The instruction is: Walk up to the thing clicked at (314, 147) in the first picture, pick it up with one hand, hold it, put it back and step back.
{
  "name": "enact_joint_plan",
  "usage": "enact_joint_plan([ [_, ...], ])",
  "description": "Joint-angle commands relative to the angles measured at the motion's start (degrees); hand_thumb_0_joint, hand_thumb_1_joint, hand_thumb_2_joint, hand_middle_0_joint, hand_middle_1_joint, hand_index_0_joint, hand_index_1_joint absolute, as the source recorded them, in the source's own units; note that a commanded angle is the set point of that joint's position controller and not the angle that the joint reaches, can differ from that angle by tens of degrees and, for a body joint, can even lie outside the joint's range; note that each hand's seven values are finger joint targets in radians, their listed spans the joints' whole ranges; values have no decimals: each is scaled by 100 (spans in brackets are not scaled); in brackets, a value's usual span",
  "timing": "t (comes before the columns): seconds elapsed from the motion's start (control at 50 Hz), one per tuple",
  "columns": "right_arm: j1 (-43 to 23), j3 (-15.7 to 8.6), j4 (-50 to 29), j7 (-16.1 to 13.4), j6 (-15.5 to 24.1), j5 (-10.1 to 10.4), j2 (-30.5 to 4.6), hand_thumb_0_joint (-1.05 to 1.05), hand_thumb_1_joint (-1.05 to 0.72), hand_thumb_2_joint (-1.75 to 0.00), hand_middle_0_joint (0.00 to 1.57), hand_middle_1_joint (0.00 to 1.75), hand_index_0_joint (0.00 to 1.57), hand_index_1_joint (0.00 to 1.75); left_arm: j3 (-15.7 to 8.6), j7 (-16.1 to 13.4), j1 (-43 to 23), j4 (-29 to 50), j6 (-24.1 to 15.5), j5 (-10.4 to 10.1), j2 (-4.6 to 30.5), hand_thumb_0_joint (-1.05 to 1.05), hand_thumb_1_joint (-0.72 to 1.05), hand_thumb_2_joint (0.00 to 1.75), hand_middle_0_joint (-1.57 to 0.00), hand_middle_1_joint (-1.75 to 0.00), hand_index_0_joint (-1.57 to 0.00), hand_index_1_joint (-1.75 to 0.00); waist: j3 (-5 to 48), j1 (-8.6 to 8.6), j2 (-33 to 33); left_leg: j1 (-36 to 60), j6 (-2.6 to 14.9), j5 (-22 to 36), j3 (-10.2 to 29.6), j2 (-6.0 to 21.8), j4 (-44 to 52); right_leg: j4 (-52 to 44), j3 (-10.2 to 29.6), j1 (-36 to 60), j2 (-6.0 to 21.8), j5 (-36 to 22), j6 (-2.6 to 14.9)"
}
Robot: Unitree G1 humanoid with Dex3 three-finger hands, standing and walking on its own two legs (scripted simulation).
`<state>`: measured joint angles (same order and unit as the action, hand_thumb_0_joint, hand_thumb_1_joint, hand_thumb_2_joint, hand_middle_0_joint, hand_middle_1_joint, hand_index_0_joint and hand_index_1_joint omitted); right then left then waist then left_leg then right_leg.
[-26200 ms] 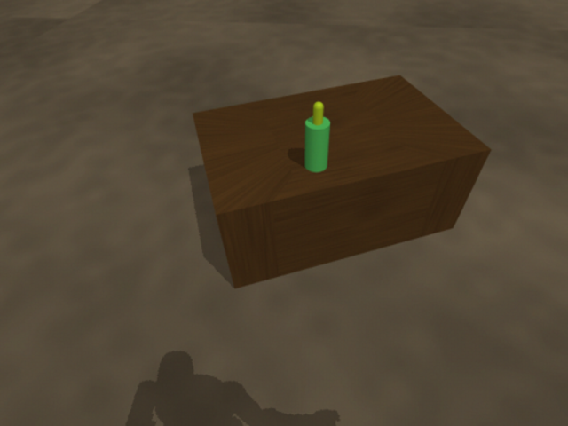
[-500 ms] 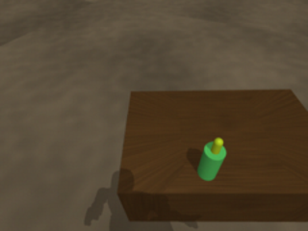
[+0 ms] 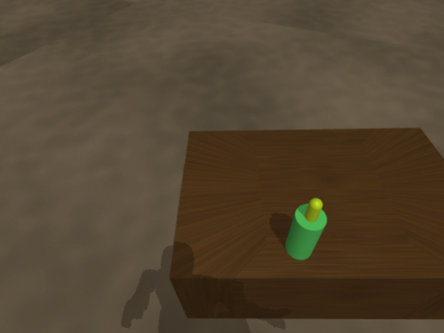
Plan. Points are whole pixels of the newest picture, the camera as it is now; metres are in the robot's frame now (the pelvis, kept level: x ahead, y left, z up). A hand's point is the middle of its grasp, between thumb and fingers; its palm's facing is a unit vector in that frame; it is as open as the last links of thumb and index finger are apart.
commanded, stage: stand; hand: right
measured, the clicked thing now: (306, 226) +0.44 -0.20 -0.21
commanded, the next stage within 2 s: step back in 0.08 s
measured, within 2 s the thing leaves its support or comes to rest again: neither
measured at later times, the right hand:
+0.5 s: hand out of the picture -0.01 -0.25 -0.17, palm faces -0.03 +0.89 -0.45, open 7.4 cm
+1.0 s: hand out of the picture -0.08 -0.24 -0.17, palm faces +0.07 +0.92 -0.38, open 7.4 cm
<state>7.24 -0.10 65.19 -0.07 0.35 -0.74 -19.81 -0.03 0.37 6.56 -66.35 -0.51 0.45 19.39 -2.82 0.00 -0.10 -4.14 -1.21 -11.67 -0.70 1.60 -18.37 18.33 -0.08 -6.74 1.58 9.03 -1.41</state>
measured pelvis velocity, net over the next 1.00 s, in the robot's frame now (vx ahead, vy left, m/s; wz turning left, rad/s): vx -0.16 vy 0.03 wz -0.09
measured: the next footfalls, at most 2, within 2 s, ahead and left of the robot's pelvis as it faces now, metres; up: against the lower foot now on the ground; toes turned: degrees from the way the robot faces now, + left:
left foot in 0.46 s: -0.05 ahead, +0.14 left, +0.00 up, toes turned -1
right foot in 0.88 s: -0.12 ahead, -0.09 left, +0.00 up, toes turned -1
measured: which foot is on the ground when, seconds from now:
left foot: down 0.00-0.28, up 0.30-0.44, down 0.46-0.90, up 0.92-1.00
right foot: down 0.00-0.46, up 0.48-0.86, down 0.88-1.00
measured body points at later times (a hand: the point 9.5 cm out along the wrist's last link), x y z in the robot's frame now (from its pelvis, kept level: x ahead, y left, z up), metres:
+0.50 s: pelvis -0.07 +0.04 -0.04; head -0.01 +0.06 +0.41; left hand +0.08 +0.35 -0.16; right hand -0.01 -0.29 -0.14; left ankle -0.09 +0.14 -0.75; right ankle +0.00 -0.13 -0.74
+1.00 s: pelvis -0.16 +0.03 -0.02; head -0.11 +0.01 +0.42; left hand -0.03 +0.32 -0.13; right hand -0.09 -0.29 -0.15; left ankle -0.16 +0.16 -0.69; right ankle -0.16 -0.08 -0.75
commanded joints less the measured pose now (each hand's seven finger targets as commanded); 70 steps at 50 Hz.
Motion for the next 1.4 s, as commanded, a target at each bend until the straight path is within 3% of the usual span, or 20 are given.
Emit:
enact_joint_plan([
  [0.0,-217,-213,-342,-68,124,1,-1197,0,-90,-90,20,30,20,30,-235,-89,-237,366,-120,3,1233,0,90,90,-20,-30,-20,-30,297,9,6,-159,202,645,444,615,381,-231,474,176,609,-706,232],
  [0.14,-172,-472,-686,-17,-104,87,-1458,0,-90,-90,20,30,20,30,-523,-158,-143,927,15,-59,1465,0,90,90,-20,-30,-20,-30,544,27,25,-507,615,1819,396,555,-828,886,428,-220,447,-1698,475],
  [0.24,-129,-513,-986,-4,-234,93,-1280,0,-90,-90,20,30,20,30,-606,-158,-186,1290,96,10,1738,0,90,90,-20,-30,-20,-30,779,-37,-558,-842,484,453,144,-43,-2224,666,1275,-652,1185,-1654,1164],
  [0.3,329,-579,-1102,46,-363,51,-1258,0,-90,-90,20,30,20,30,-691,-184,-626,1656,116,171,2013,0,90,90,-20,-30,-20,-30,531,91,-1308,-1051,448,-2229,501,-342,-4066,292,1923,-1487,2046,-1402,1809],
  [0.4,995,-659,-1084,15,-203,-33,-1296,0,-90,-90,20,30,20,30,-590,-203,-921,2026,232,138,1669,0,90,90,-20,-30,-20,-30,615,354,-825,-807,376,-498,69,-204,-1342,1668,1009,-1237,1037,-843,903],
  [0.44,677,-821,-1294,-25,-112,-289,-1958,0,-90,-90,20,30,20,30,-484,-211,-470,2133,321,40,1064,0,90,90,-20,-30,-20,-30,350,32,1517,-207,596,2240,2435,1324,-232,3455,468,-2607,-582,2270,380],
  [0.46,526,-865,-1452,-26,-105,-200,-2263,0,-90,-90,20,30,20,30,-553,-271,-507,2113,339,78,1258,0,90,90,-20,-30,-20,-30,426,156,1055,-622,1254,3183,2601,1877,-427,4147,1023,-2463,-775,2802,285],
  [0.56,-211,-701,-1768,-199,-37,-139,-1675,0,-90,-90,20,30,20,30,-637,-255,38,1914,318,22,1381,0,90,90,-20,-30,-20,-30,277,-211,955,-290,1188,3016,1513,1219,-870,5308,1234,-2648,-766,1821,188],
  [0.72,628,-742,-1837,-255,-47,-78,-1630,0,-90,-90,20,30,20,30,-690,-163,-216,2343,233,80,1225,0,90,90,-20,-30,-20,-30,525,319,719,515,1499,3231,1416,1385,-1170,3491,734,-2208,-513,2009,27],
  [0.84,98,-636,-2023,-172,-143,58,-1531,0,-90,-90,20,30,20,30,-732,-142,715,2030,117,181,1218,0,90,90,-20,-30,-20,-30,931,-142,462,-740,873,1674,938,984,-1896,538,371,-136,-160,-150,340],
  [0.86,97,-558,-2102,-157,-137,91,-1337,0,-90,-90,20,30,20,30,-835,-151,668,2094,80,245,1594,0,90,90,-20,-30,-20,-30,847,-109,-337,-1825,532,641,778,494,-2362,591,1564,311,590,-837,607],
  [0.88,-101,-538,-2107,-201,-164,126,-1193,0,-90,-90,20,30,20,30,-918,-120,308,2209,124,132,2087,0,90,90,-20,-30,-20,-30,498,-219,-1601,-2059,208,-1459,139,-596,-3423,318,2716,-403,1656,-1650,1662],
  [0.9,-175,-604,-2048,-239,-216,74,-1341,0,-90,-90,20,30,20,30,-912,-123,302,2362,80,186,2064,0,90,90,-20,-30,-20,-30,220,-309,-1398,-2136,149,-2678,669,-577,-4597,301,3183,-784,2049,-2116,2047],
  [0.98,402,-519,-1821,-234,-163,137,-1345,0,-90,-90,20,30,20,30,-781,-197,-177,2562,130,117,1457,0,90,90,-20,-30,-20,-30,218,-8,-761,-2220,75,-1832,859,-770,-5067,801,1466,-652,1072,-2393,1457],
  [1.1,386,-479,-1971,-213,-77,28,-1236,0,-90,-90,20,30,20,30,-761,-210,286,2690,204,158,1433,0,90,90,-20,-30,-20,-30,615,-249,-1137,-2122,32,-1776,345,-346,-2508,1259,1434,478,1105,-2530,1390],
  [1.16,804,-575,-1779,-157,-23,-48,-1230,0,-90,-90,20,30,20,30,-733,-149,60,2775,300,74,1564,0,90,90,-20,-30,-20,-30,723,33,-923,-922,183,-147,-96,-405,-686,1714,1178,-213,858,-1704,1018],
  [1.2,690,-749,-1901,-143,29,-212,-1845,0,-90,-90,20,30,20,30,-629,-103,214,2840,346,57,1169,0,90,90,-20,-30,-20,-30,693,-26,626,-112,804,812,2174,1236,-277,2794,735,-1962,-60,814,419],
  [1.22,503,-838,-2001,-93,11,-124,-2357,0,-90,-90,20,30,20,30,-739,-188,-246,2879,341,45,1357,0,90,90,-20,-30,-20,-30,549,277,1306,-1041,1687,1543,3053,2245,-2,4057,560,-1912,-692,2772,238],
  [1.3,-177,-679,-2107,-192,46,-148,-1723,0,-90,-90,20,30,20,30,-797,-187,377,2478,361,20,1343,0,90,90,-20,-30,-20,-30,136,-260,649,-1054,1333,2093,1587,1392,-481,5658,1332,-2313,-831,2047,245],
  [1.38,140,-693,-2175,-206,30,-116,-1577,0,-90,-90,20,30,20,30,-840,-127,499,2458,335,105,1318,0,90,90,-20,-30,-20,-30,361,-27,731,-320,1531,2197,1419,1370,-718,5229,1074,-2325,-715,1993,-59],
])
